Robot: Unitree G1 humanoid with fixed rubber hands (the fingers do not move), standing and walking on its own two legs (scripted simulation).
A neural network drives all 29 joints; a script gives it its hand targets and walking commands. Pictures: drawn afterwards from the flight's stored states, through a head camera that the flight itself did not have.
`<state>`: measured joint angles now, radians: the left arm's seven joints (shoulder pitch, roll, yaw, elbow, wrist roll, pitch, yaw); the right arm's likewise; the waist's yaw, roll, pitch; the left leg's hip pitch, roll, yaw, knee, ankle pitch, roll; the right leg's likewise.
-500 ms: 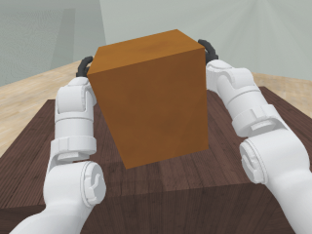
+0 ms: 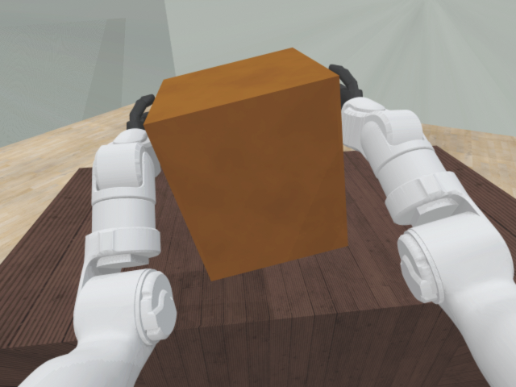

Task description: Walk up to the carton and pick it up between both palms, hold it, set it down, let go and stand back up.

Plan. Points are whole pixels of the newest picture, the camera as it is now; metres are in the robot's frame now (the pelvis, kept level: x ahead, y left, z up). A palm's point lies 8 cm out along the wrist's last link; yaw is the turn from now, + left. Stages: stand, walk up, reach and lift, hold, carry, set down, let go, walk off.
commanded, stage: hold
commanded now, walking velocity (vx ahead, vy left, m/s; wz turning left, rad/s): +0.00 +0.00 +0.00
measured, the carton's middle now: (253, 160) +0.37 +0.00 +0.26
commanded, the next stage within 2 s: none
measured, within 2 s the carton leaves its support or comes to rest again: neither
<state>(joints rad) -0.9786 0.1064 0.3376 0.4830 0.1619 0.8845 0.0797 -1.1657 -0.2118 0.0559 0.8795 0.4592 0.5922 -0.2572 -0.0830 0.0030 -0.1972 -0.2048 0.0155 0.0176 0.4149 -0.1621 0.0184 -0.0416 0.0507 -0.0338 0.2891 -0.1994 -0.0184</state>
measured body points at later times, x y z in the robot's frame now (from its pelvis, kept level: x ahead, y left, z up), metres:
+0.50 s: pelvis +0.00 +0.00 +0.00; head -0.10 +0.02 +0.44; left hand +0.39 +0.16 +0.30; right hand +0.38 -0.15 +0.33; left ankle +0.04 +0.10 -0.75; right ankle -0.02 -0.11 -0.75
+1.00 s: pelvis +0.00 +0.00 +0.00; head -0.09 +0.02 +0.44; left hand +0.39 +0.16 +0.30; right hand +0.39 -0.15 +0.32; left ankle +0.04 +0.10 -0.75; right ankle -0.02 -0.11 -0.75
